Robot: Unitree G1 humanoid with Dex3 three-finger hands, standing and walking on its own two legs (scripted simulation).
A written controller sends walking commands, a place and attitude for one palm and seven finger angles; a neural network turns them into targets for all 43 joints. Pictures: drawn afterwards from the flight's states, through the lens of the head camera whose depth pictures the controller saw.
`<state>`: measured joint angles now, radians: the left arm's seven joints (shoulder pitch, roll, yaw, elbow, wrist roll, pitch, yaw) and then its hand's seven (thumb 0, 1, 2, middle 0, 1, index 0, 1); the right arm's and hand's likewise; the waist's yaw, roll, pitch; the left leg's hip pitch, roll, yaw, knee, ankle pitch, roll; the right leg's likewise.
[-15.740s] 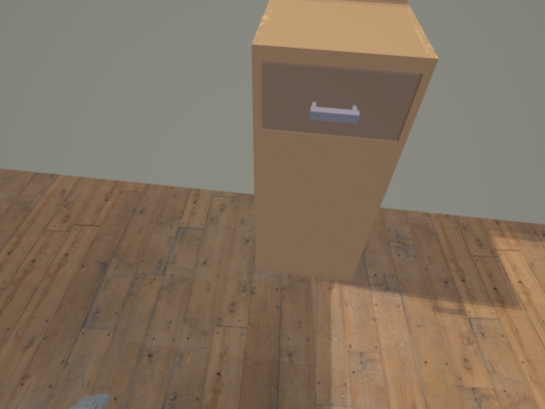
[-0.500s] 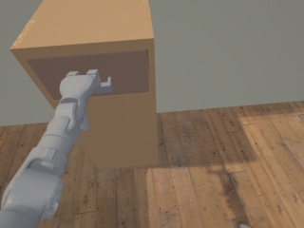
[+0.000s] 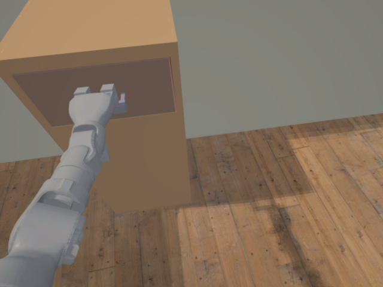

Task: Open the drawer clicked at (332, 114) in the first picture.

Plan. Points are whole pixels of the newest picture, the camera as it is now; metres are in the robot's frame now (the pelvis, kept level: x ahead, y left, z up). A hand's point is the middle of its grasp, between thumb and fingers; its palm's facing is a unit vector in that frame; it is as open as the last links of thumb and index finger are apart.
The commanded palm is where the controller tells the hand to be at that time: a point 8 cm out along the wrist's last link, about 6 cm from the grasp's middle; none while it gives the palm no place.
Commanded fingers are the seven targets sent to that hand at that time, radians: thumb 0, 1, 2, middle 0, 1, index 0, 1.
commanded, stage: lower the fingers behind the handle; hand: left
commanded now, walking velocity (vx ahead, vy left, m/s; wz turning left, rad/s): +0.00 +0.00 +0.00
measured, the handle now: (103, 103) +0.54 +0.23 +0.06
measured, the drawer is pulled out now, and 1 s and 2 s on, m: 0.00 0.00 0.00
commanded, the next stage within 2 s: lift the fingers back up to retry in 0.62 s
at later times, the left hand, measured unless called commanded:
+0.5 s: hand (101, 126) +0.46 +0.21 +0.07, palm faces +0.04 +0.04 -1.00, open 14.1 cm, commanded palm +0.43 +0.22 +0.09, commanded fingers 0.00 -0.50 0.30 -0.30 -1.20 -0.30 -1.20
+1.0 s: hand (100, 125) +0.46 +0.21 +0.07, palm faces +0.02 +0.02 -1.00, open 14.0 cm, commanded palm +0.43 +0.21 +0.13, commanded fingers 0.00 -0.50 0.30 -0.30 -1.20 -0.30 -1.20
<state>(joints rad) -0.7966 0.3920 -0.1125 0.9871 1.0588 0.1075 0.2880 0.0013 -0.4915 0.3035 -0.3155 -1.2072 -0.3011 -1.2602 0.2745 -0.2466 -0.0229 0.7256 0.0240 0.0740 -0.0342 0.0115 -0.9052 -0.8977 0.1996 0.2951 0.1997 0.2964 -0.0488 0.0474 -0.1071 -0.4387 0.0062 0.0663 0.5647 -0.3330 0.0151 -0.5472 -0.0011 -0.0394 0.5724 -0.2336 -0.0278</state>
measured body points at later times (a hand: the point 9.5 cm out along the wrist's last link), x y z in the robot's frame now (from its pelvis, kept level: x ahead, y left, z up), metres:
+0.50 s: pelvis -0.02 +0.00 -0.01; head +0.05 -0.02 +0.44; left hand +0.45 +0.21 +0.12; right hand +0.05 -0.27 -0.14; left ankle -0.04 +0.11 -0.73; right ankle +0.02 -0.10 -0.73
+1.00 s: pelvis +0.00 +0.01 +0.00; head +0.05 -0.01 +0.44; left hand +0.45 +0.21 +0.12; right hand +0.07 -0.26 -0.14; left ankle -0.04 +0.11 -0.73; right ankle +0.02 -0.10 -0.73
